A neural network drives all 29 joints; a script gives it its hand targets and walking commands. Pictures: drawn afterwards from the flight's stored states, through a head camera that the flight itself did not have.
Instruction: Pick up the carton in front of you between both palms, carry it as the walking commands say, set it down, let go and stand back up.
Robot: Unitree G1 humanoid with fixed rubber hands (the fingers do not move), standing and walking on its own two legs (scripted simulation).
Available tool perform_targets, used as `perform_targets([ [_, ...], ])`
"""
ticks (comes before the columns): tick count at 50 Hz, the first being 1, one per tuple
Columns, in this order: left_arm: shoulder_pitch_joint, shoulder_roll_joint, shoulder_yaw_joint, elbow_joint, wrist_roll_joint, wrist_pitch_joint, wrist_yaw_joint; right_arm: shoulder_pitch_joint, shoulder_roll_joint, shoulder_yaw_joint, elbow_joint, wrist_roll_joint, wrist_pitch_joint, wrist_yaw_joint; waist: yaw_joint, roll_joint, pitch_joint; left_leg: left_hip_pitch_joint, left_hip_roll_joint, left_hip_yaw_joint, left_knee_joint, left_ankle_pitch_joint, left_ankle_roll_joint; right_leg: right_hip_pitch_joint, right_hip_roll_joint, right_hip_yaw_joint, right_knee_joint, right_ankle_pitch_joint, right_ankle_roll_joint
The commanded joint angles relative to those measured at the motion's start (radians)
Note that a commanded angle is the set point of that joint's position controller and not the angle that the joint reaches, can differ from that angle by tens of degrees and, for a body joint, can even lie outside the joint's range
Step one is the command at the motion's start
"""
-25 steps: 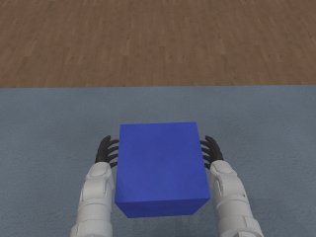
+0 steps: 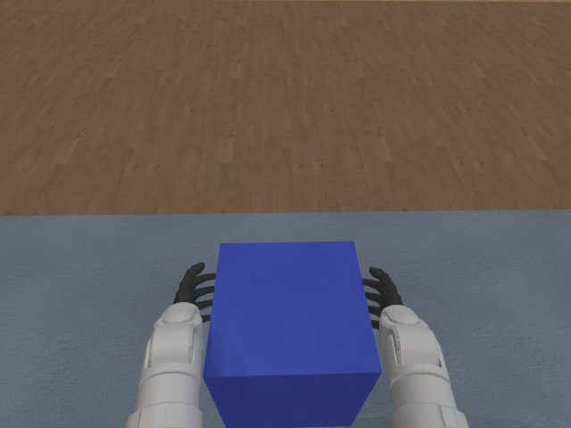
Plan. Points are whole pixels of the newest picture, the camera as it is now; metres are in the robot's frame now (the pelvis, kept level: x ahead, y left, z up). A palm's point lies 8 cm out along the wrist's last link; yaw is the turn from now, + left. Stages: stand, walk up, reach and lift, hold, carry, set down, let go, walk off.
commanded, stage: reach and lift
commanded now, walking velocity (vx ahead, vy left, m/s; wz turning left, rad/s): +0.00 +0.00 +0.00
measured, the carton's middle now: (288, 338) +0.31 +0.00 -0.05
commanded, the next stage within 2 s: hold in 0.74 s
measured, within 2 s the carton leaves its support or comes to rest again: neither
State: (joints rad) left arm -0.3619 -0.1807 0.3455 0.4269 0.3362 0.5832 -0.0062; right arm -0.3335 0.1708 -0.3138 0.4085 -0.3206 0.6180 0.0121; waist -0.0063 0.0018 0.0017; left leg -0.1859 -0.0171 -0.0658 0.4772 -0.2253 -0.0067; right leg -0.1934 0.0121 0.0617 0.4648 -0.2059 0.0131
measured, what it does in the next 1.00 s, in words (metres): stands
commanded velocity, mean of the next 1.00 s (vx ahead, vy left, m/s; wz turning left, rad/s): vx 0.00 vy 0.00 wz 0.00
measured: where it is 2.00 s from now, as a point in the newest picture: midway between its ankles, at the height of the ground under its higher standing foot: outside the picture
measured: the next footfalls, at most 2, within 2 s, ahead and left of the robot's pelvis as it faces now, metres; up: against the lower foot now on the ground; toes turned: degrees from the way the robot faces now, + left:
right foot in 1.52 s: +0.19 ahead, -0.10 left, +0.00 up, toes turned -10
left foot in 1.88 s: +0.48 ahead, +0.14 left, +0.00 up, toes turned +14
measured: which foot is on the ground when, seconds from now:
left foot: down 0.00-1.00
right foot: down 0.00-1.00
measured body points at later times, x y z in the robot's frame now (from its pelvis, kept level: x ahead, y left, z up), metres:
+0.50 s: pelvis +0.02 +0.00 +0.01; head -0.01 +0.00 +0.46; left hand +0.33 +0.15 +0.03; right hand +0.32 -0.15 +0.03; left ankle +0.03 +0.12 -0.74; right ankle +0.03 -0.13 -0.74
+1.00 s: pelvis +0.01 +0.00 +0.01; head -0.04 +0.00 +0.45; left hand +0.31 +0.15 +0.05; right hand +0.31 -0.15 +0.05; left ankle +0.03 +0.12 -0.74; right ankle +0.03 -0.13 -0.74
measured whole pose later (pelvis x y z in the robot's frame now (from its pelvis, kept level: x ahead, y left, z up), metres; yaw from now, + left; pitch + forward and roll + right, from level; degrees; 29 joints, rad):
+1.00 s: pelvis +0.01 +0.00 +0.01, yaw +0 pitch -8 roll +0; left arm -0.26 -0.15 0.22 0.23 0.28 0.75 0.00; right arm -0.25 0.15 -0.19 0.22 -0.27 0.78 0.00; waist 0.00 0.00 0.02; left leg -0.03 -0.01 -0.07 0.36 -0.19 -0.01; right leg -0.03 0.01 0.06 0.34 -0.17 0.01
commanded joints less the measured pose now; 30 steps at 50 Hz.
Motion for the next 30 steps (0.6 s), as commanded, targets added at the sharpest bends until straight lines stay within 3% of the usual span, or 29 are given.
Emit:
perform_targets([
  [1,-0.494,-0.98,-0.522,0.063,-0.219,-0.006,-0.26,-0.611,0.93,0.535,-0.023,0.24,-0.05,0.255,0.003,0.007,-0.241,0.026,-0.066,0.0,-0.102,0.009,0.014,0.09,0.075,-0.008,-0.08,-0.005,-0.023],
  [21,-0.358,-0.928,-0.578,-0.062,-0.254,0.036,-0.249,-0.455,0.918,0.581,-0.138,0.264,-0.002,0.23,0.001,-0.001,-0.264,0.117,-0.083,0.0,-0.132,0.223,0.004,0.199,0.083,0.001,-0.12,0.22,-0.002],
  [30,-0.317,-0.922,-0.605,-0.117,-0.273,0.06,-0.243,-0.418,0.902,0.606,-0.193,0.282,0.02,0.226,-0.001,0.002,-0.249,0.143,-0.084,-0.007,-0.144,0.265,0.0,0.216,0.088,0.005,-0.131,0.252,-0.002],
])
